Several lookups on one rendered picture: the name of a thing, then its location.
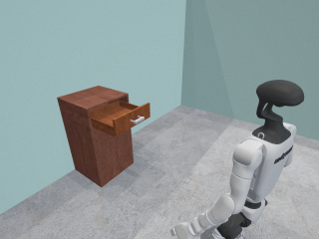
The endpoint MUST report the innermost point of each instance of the robot right upper arm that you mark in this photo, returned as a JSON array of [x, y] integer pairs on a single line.
[[293, 130]]

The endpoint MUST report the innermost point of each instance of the handle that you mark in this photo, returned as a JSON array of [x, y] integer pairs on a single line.
[[137, 120]]

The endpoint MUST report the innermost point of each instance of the robot left upper arm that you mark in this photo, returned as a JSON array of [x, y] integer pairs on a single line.
[[246, 157]]

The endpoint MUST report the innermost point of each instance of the robot left hand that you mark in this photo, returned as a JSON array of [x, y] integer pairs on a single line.
[[181, 231]]

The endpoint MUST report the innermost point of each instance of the robot torso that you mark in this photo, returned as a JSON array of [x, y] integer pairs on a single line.
[[265, 176]]

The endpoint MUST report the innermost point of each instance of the robot left forearm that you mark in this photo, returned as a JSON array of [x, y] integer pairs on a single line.
[[219, 212]]

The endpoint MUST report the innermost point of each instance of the drawer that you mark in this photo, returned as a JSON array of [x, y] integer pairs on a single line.
[[115, 118]]

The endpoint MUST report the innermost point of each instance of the cabinet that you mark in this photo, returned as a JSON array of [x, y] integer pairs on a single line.
[[96, 154]]

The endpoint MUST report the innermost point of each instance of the humanoid robot head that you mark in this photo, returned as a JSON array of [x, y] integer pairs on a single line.
[[279, 93]]

